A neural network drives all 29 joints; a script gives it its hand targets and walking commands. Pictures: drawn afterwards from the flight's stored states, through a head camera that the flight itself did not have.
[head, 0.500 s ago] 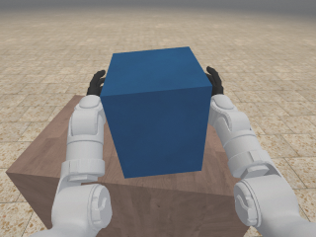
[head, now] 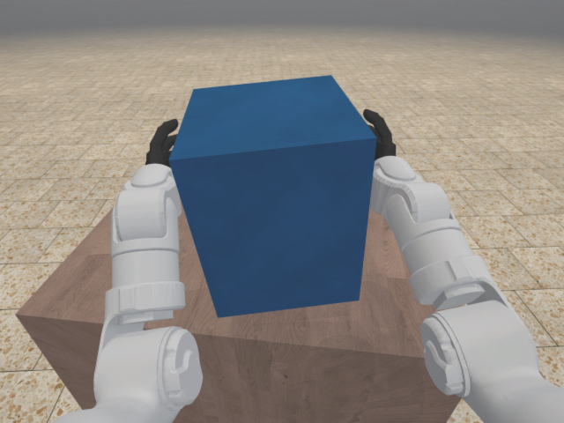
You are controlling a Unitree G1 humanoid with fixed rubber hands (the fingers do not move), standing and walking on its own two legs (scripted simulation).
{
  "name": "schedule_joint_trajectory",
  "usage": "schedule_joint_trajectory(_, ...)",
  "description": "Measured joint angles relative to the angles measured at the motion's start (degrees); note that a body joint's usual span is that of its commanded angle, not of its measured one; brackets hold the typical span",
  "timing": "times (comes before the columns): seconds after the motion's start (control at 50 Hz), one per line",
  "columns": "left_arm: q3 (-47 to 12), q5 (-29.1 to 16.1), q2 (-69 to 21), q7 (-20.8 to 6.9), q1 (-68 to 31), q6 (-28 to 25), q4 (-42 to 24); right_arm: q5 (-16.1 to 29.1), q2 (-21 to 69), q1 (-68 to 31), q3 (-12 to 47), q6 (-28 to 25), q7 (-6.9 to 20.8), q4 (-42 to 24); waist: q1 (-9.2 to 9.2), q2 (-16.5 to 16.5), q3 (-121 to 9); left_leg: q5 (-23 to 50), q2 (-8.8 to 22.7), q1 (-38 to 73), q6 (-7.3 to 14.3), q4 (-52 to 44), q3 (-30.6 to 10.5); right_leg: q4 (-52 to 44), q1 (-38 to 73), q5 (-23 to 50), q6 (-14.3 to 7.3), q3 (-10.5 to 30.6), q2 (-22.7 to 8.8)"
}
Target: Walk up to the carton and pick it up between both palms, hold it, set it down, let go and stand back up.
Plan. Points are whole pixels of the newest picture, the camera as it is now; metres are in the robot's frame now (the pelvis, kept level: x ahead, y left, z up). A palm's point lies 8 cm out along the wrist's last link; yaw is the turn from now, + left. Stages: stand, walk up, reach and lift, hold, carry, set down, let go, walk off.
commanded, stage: reach and lift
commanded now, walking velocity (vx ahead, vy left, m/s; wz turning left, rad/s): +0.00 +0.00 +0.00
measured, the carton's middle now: (275, 194) +0.37 -0.01 +0.22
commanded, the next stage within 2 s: hold in 0.26 s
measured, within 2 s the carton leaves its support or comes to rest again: neither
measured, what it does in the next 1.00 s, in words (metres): stands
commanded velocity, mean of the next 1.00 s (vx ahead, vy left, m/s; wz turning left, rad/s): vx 0.00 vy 0.00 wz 0.00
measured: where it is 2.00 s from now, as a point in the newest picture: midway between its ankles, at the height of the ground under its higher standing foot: outside the picture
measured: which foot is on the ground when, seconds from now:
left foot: down 0.00-1.00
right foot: down 0.00-1.00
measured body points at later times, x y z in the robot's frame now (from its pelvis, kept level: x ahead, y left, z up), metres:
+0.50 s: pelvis +0.00 +0.00 +0.00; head -0.09 +0.01 +0.44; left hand +0.38 +0.15 +0.29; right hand +0.38 -0.15 +0.29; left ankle -0.01 +0.13 -0.75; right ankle +0.04 -0.13 -0.75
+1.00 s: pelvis +0.00 -0.01 +0.00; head -0.09 +0.00 +0.44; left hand +0.38 +0.16 +0.29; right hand +0.39 -0.14 +0.30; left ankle -0.01 +0.13 -0.75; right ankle +0.04 -0.13 -0.75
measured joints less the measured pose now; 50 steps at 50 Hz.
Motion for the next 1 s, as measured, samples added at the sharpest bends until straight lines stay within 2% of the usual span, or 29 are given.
schedule_joint_trajectory(0.08,0.1,0.0,0.3,-0.1,-0.6,0.5,0.3,-0.7,0.7,-0.7,-1.8,0.6,0.2,0.4,0.05,-0.6,-0.5,0.2,-0.2,-0.8,0.0,0.3,-0.2,0.6,-0.9,0.0,0.0,0.0,-0.1)
schedule_joint_trajectory(0.22,-0.2,0.1,1.8,0.7,-5.2,0.6,4.9,-2.2,0.6,-4.3,-4.1,0.7,1.5,4.3,0.23,-1.0,-2.0,1.2,-0.6,-2.9,0.0,-0.2,-0.4,1.1,-3.3,0.4,-0.1,0.3,-0.4)
schedule_joint_trajectory(0.38,-0.5,-0.4,2.0,0.9,-5.5,2.0,3.4,1.3,-1.6,-5.7,-0.3,2.6,0.2,3.4,0.92,0.9,-2.8,0.6,-0.2,-2.9,0.0,0.3,-0.1,0.3,-3.0,0.7,-0.1,0.9,0.2)
schedule_joint_trajectory(0.58,1.7,-0.1,2.3,0.3,-7.7,3.2,7.4,0.9,-1.6,-7.8,-0.3,5.4,-0.3,6.3,1.22,1.0,-3.5,0.5,-0.1,-2.5,-0.3,0.1,-0.5,1.3,-2.9,-0.2,-0.4,1.0,0.4)
schedule_joint_trajectory(0.76,1.0,-1.3,3.3,-0.1,-7.5,3.6,5.2,3.5,-2.1,-7.5,1.3,6.5,-2.2,3.0,1.35,1.2,-4.1,0.2,0.4,-3.3,-0.8,0.6,-1.2,0.6,-3.1,-0.1,-0.7,0.7,1.1)
schedule_joint_trajectory(1.0,0.9,-1.4,3.5,-0.6,-7.0,4.6,5.0,3.7,-2.0,-7.5,1.1,8.7,-3.0,2.5,0.91,0.8,-5.4,0.0,0.0,-4.5,-0.7,1.1,-2.2,1.2,-3.9,-0.7,-0.6,0.3,0.8)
